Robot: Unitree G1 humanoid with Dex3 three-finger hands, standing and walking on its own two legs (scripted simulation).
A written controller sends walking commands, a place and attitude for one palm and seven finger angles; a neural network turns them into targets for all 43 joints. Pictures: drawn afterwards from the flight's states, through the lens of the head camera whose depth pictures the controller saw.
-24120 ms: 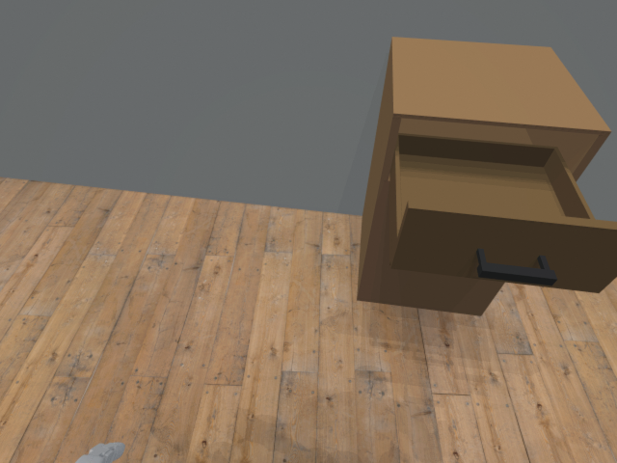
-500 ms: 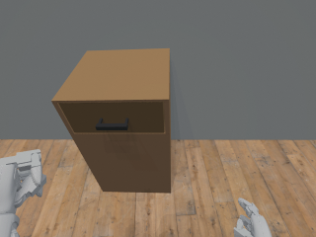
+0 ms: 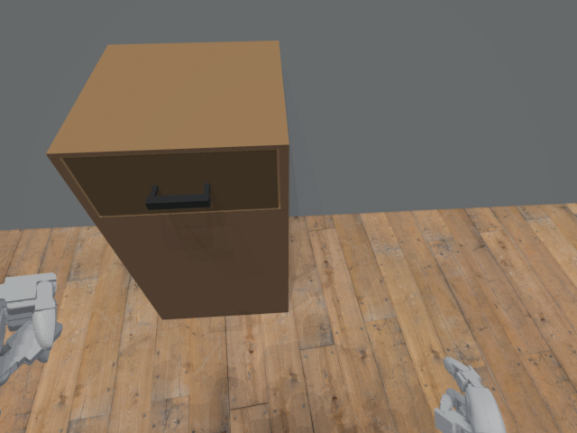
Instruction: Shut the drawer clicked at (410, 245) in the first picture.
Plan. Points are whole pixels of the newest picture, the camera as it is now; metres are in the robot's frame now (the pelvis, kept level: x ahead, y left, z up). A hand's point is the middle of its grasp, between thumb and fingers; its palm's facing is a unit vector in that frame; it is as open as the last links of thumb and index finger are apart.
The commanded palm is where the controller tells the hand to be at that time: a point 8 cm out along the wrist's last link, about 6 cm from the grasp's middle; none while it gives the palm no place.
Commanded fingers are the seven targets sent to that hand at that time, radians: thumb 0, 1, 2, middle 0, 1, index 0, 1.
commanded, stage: step back with the hand held close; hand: left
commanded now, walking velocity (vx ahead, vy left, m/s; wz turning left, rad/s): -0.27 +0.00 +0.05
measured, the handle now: (179, 195) +0.56 +0.26 -0.07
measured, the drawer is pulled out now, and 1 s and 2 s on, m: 0.00 0.00 0.00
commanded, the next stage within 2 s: stop stepping back and stand still in 1.00 s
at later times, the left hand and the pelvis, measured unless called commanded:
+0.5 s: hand out of the picture +0.11 +0.26 +0.16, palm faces +0.41 -0.77 -0.49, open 3.3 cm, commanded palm +0.04 +0.30 +0.18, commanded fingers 0.00 0.90 0.90 -1.40 -1.60 -1.40 -1.60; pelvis -0.07 +0.01 -0.01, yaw +4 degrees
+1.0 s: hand out of the picture +0.03 +0.28 +0.17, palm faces +0.41 -0.78 -0.47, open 3.3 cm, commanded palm -0.05 +0.31 +0.18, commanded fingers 0.00 0.90 0.90 -1.40 -1.60 -1.40 -1.60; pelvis -0.16 +0.02 -0.02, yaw +4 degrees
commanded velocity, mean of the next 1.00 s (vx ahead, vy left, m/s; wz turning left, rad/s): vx -0.35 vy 0.00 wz -0.02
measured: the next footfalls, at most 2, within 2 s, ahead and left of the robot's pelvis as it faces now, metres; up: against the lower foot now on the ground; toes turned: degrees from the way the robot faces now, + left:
right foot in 1.14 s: -0.25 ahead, -0.14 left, +0.00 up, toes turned -2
left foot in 1.26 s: -0.08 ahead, +0.09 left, +0.00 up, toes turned +0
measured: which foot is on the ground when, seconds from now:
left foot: down 0.00-1.00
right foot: down 0.00-0.86, up 0.88-1.00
